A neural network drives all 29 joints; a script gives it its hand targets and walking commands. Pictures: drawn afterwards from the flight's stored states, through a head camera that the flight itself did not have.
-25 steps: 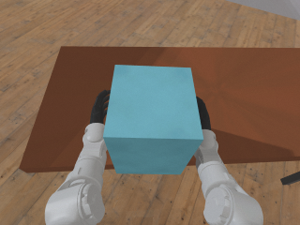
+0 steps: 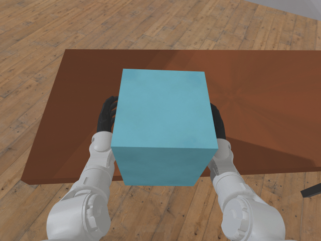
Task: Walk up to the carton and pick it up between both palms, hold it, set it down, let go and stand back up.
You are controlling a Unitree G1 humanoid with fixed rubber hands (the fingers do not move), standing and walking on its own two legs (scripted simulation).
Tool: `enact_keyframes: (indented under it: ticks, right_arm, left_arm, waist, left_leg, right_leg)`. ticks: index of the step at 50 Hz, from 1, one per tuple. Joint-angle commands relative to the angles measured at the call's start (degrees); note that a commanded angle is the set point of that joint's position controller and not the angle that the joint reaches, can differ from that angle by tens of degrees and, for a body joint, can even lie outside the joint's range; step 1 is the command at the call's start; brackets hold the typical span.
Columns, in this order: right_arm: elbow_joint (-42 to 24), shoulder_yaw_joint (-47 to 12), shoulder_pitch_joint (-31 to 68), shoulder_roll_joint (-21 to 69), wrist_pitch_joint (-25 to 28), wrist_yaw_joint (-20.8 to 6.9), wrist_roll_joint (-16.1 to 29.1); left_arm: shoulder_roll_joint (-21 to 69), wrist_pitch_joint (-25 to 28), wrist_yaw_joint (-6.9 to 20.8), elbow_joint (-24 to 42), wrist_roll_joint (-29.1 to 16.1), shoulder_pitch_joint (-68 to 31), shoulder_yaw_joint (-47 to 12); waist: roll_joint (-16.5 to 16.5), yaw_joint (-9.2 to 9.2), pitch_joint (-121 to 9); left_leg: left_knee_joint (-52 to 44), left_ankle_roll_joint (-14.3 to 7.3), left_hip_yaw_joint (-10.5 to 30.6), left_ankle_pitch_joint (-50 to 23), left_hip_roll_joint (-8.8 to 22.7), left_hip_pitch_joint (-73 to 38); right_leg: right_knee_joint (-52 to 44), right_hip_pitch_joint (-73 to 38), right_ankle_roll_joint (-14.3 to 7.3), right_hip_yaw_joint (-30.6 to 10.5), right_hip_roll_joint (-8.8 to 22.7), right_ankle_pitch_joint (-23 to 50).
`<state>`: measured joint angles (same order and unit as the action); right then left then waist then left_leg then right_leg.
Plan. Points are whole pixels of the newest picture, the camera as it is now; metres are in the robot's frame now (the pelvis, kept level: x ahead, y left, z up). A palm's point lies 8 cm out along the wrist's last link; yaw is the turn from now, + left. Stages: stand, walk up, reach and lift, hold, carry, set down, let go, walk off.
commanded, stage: reach and lift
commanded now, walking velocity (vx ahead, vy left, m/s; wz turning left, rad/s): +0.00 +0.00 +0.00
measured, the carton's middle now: (161, 132) +0.40 +0.03 +0.01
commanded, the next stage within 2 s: none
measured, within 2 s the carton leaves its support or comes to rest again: leaves its support in 0.92 s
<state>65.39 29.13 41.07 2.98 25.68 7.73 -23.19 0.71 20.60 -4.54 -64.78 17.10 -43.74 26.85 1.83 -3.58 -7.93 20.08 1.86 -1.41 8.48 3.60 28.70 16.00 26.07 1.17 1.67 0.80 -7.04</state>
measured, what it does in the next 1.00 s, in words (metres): stands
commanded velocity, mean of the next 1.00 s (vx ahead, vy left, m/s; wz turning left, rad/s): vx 0.00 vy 0.00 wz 0.00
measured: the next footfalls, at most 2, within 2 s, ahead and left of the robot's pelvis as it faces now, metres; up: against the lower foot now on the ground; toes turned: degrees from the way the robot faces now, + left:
none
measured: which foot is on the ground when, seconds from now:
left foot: down 0.00-1.00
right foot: down 0.00-1.00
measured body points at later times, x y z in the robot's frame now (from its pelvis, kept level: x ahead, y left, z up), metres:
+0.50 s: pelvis -0.02 +0.00 -0.01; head +0.07 +0.02 +0.43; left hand +0.40 +0.18 +0.02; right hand +0.41 -0.11 +0.02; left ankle -0.01 +0.14 -0.74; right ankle -0.01 -0.13 -0.74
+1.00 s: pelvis -0.01 +0.00 -0.01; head +0.03 +0.01 +0.43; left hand +0.39 +0.18 +0.03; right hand +0.40 -0.11 +0.04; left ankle -0.01 +0.14 -0.74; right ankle -0.01 -0.13 -0.74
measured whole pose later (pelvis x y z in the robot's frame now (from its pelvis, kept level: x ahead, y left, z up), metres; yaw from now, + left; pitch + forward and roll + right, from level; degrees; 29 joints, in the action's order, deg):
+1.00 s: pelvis -0.01 +0.00 -0.01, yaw +1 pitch +19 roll -3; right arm 60.2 -1.8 37.4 -3.4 17.2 12.6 4.3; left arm -4.4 17.6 -10.0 -62.9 -8.7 -39.0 3.2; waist -1.4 -0.9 -16.5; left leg 32.3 1.9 1.4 13.2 4.1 38.5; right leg 25.7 33.8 1.2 3.5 0.2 -11.3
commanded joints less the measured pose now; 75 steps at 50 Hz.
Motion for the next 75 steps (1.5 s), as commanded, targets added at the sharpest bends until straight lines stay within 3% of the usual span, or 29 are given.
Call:
enact_keyframes:
  ticks: [1, 5, 6, 11, 15, 18, 20, 22, 24, 30, 31, 32, 36, 40, 43, 46, 49, 51, 53, 54, 55, 57, 60, 61, 62, 63, 70, 75]
  right_arm:
    - [-2.9, -20.0, 36.4, 32.7, 8.3, -8.3, -5.2]
    - [-2.1, -22.0, 38.1, 33.4, 10.5, -8.3, -3.7]
    - [-1.5, -21.8, 38.4, 31.9, 10.9, -8.2, -4.1]
    - [1.1, -21.8, 41.0, 30.5, 11.8, -8.1, -3.4]
    - [3.9, -22.7, 40.3, 30.8, 12.2, -7.7, -3.1]
    - [4.1, -23.9, 42.4, 31.1, 12.2, -7.7, -2.2]
    - [5.4, -24.9, 40.3, 31.3, 11.7, -7.6, -1.7]
    - [5.8, -25.2, 41.6, 30.8, 11.6, -7.5, -0.5]
    - [5.2, -26.7, 42.5, 31.4, 11.3, -7.4, 0.3]
    - [4.0, -29.8, 44.0, 33.7, 9.3, -7.1, 3.4]
    - [3.5, -31.1, 43.2, 33.4, 9.1, -6.9, 4.6]
    - [1.7, -32.6, 43.9, 33.0, 9.0, -6.6, 5.5]
    - [-2.5, -35.0, 45.5, 35.2, 7.3, -6.2, 8.1]
    - [-7.2, -41.8, 44.3, 37.1, 4.4, -6.0, 13.3]
    - [-13.9, -46.1, 44.5, 38.1, 2.5, -5.3, 17.5]
    - [-19.5, -47.8, 43.5, 40.2, -1.1, -4.5, 20.1]
    - [-29.5, -52.1, 44.8, 39.9, -5.1, -3.9, 23.4]
    - [-30.6, -52.6, 45.5, 40.0, -8.7, -3.7, 24.9]
    - [-34.8, -54.0, 46.1, 40.1, -11.4, -3.1, 27.5]
    - [-37.3, -55.1, 45.5, 40.7, -13.0, -2.7, 28.6]
    - [-38.5, -55.5, 46.1, 39.5, -14.7, -2.5, 29.4]
    - [-40.4, -55.0, 46.8, 39.0, -18.0, -2.0, 30.7]
    - [-42.0, -54.0, 50.5, 37.8, -22.5, -1.8, 31.8]
    - [-41.1, -48.5, 54.8, 35.0, -23.8, -1.9, 32.0]
    - [-42.0, -48.3, 57.0, 34.9, -25.0, -1.9, 32.6]
    - [-41.2, -47.8, 56.2, 35.7, -26.1, -1.8, 32.9]
    - [-33.7, -40.6, 54.3, 32.1, -30.1, -2.9, 32.2]
    - [-32.4, -38.7, 53.1, 31.6, -29.9, -3.6, 31.1]
  left_arm:
    - [31.9, 4.9, 5.7, 2.2, 3.8, -31.8, -16.0]
    - [33.2, 7.0, 5.5, 1.7, 2.5, -34.1, -18.3]
    - [33.6, 7.3, 5.4, 1.2, 1.9, -34.3, -18.8]
    - [33.1, 9.0, 5.6, -2.5, 0.1, -36.7, -19.8]
    - [32.3, 10.2, 5.8, -3.6, -0.9, -37.0, -19.5]
    - [31.2, 10.5, 6.0, -5.2, -2.3, -39.1, -19.6]
    - [32.3, 10.8, 5.7, -3.6, -3.2, -38.9, -21.8]
    - [32.4, 10.9, 5.4, -3.5, -3.6, -40.4, -22.4]
    - [32.7, 10.9, 5.6, -4.5, -4.6, -40.2, -22.7]
    - [34.2, 10.9, 5.4, -4.4, -8.7, -42.5, -26.5]
    - [34.2, 10.9, 5.2, -3.3, -8.7, -41.8, -27.1]
    - [34.9, 10.6, 5.3, -4.3, -9.8, -40.6, -27.5]
    - [36.4, 10.0, 5.0, 0.1, -12.2, -43.2, -31.4]
    - [37.2, 9.1, 4.5, 3.8, -15.0, -42.4, -34.5]
    - [39.9, 7.1, 4.0, 10.1, -16.4, -43.4, -38.6]
    - [41.8, 4.9, 3.4, 19.5, -18.7, -46.2, -43.3]
    - [43.3, 0.8, 2.6, 25.0, -19.7, -46.2, -45.3]
    - [42.8, -2.2, 2.5, 28.0, -20.6, -49.2, -46.5]
    - [44.3, -5.0, 1.9, 34.4, -21.3, -50.0, -48.5]
    - [44.8, -6.9, 1.7, 36.4, -21.2, -48.8, -49.7]
    - [44.6, -9.0, 1.7, 37.4, -20.6, -48.1, -48.9]
    - [44.7, -13.5, 2.1, 39.4, -20.6, -47.9, -48.4]
    - [43.0, -19.4, 3.0, 37.9, -18.6, -47.3, -44.4]
    - [43.5, -23.8, 4.7, 31.3, -17.8, -45.6, -44.1]
    - [45.6, -25.0, 5.6, 32.0, -17.2, -44.9, -42.9]
    - [44.7, -25.9, 6.1, 32.7, -16.9, -46.1, -41.3]
    - [41.0, -33.4, 9.0, 29.3, -11.3, -42.5, -31.2]
    - [39.9, -36.1, 10.3, 31.9, -9.5, -41.8, -30.3]
  waist:
    - [-0.8, -1.02, -38.3]
    - [-1.3, -0.71, -42.6]
    - [-1.4, 0.34, -41.8]
    - [-1.3, 0.05, -40.9]
    - [-1.9, -0.13, -41.7]
    - [0.8, -0.89, -42.5]
    - [-1.4, 0.56, -44.0]
    - [-2.2, 0.39, -44.3]
    - [-1.7, -0.43, -44.1]
    - [-1.4, 0.62, -47.4]
    - [-3.3, 0.42, -46.2]
    - [-2.4, 0.6, -47.1]
    - [-3.7, 1.6, -50.5]
    - [-2.8, 1.12, -50.2]
    - [-5.6, 2.08, -52.6]
    - [-6.3, 3.89, -52.9]
    - [-4.5, 3.56, -52.0]
    - [-3.7, 4.83, -48.9]
    - [-6.0, 5.02, -50.6]
    - [-5.5, 5.35, -50.9]
    - [-5.6, 4.66, -49.5]
    - [-5.2, 5.2, -45.2]
    - [-1.6, 3.56, -40.3]
    - [-6.8, 5.63, -36.8]
    - [-2.7, 5.74, -36.9]
    - [-4.5, 5.63, -36.6]
    - [-3.4, 6.58, -23.7]
    - [-3.4, 7.61, -18.8]
  left_leg:
    - [1.6, 0.7, -6.0, -27.3, -2.3, -11.4]
    - [2.1, 1.2, -5.8, -27.0, -2.8, -9.6]
    - [2.4, 1.2, -5.1, -27.4, -2.6, -9.8]
    - [2.0, 0.9, -5.1, -21.6, -2.6, -8.7]
    - [2.4, 0.4, -5.4, -19.9, -2.9, -8.7]
    - [2.1, -0.6, -5.3, -16.5, -3.2, -5.9]
    - [2.7, 0.2, -4.8, -18.9, -3.0, -7.4]
    - [4.0, 0.6, -4.4, -18.7, -3.0, -8.5]
    - [5.1, 0.3, -4.3, -18.4, -3.3, -7.9]
    - [7.7, 0.7, -3.3, -18.4, -3.5, -7.1]
    - [7.9, 0.8, -3.2, -20.6, -3.6, -8.0]
    - [8.7, 0.9, -2.7, -22.1, -3.7, -8.8]
    - [10.4, 1.0, -1.4, -23.0, -3.8, -10.2]
    - [11.9, 1.0, -0.1, -24.2, -4.1, -9.4]
    - [13.6, 2.5, 1.3, -30.5, -4.1, -13.8]
    - [13.8, 2.8, 2.5, -28.4, -4.3, -14.8]
    - [13.4, 2.9, 3.2, -28.7, -4.6, -17.0]
    - [11.6, 2.3, 3.5, -26.5, -5.0, -16.2]
    - [11.5, 2.8, 3.7, -27.7, -5.2, -19.7]
    - [12.2, 3.2, 4.2, -29.8, -5.2, -22.1]
    - [11.5, 3.3, 4.2, -29.4, -5.1, -23.1]
    - [10.1, 3.2, 4.2, -27.4, -5.3, -24.2]
    - [6.9, 1.9, 3.6, -22.9, -5.1, -24.2]
    - [8.5, 2.3, 4.3, -22.0, -5.0, -25.9]
    - [7.5, 1.7, 4.4, -20.6, -4.9, -27.6]
    - [7.1, 1.9, 3.9, -21.0, -5.4, -27.9]
    - [1.5, 2.1, 1.9, -16.7, -6.2, -30.9]
    - [-0.2, 2.3, 0.9, -15.9, -6.4, -31.5]
  right_leg:
    - [6.3, -27.7, -0.2, 3.0, -2.4, 34.0]
    - [6.8, -26.8, -0.3, 2.9, -2.5, 35.2]
    - [7.1, -25.1, -0.6, 3.0, -2.5, 35.9]
    - [6.2, -22.6, -0.6, 3.0, -2.8, 29.7]
    - [6.7, -21.9, -0.3, 2.5, -2.7, 29.4]
    - [7.5, -22.1, 0.1, 2.7, -3.0, 28.0]
    - [8.0, -20.7, -0.3, 3.0, -3.3, 28.8]
    - [8.1, -17.6, -0.6, 3.1, -3.5, 27.3]
    - [8.3, -18.2, -0.6, 2.7, -3.7, 26.5]
    - [10.7, -17.3, -0.1, 2.7, -4.7, 27.6]
    - [11.0, -17.2, -0.2, 2.2, -4.4, 29.5]
    - [11.2, -15.7, -0.1, 2.3, -4.7, 30.4]
    - [11.9, -15.5, 0.1, 1.8, -5.0, 30.0]
    - [13.2, -17.2, 0.4, 0.8, -4.8, 32.2]
    - [13.3, -16.5, 0.1, 0.8, -5.4, 35.1]
    - [13.0, -14.8, 0.1, -0.2, -5.6, 31.0]
    - [12.0, -15.3, 0.2, -0.3, -5.9, 28.1]
    - [11.0, -15.3, 0.3, -1.0, -5.5, 26.1]
    - [10.1, -15.7, 0.4, -1.4, -5.3, 25.7]
    - [10.0, -16.6, 0.3, -1.3, -5.9, 26.9]
    - [8.9, -16.4, 0.1, -1.4, -5.8, 24.9]
    - [7.2, -15.9, -0.2, -1.2, -5.6, 21.3]
    - [4.6, -18.7, 0.1, -1.5, -5.3, 16.8]
    - [3.0, -19.0, -0.6, -0.2, -4.1, 16.9]
    - [2.4, -18.4, -0.1, 0.4, -4.8, 15.8]
    - [2.1, -20.2, -0.2, 0.1, -4.3, 16.9]
    - [-0.3, -26.7, 1.2, 1.1, -4.2, 16.4]
    - [-1.3, -27.6, 1.4, 1.7, -4.2, 14.2]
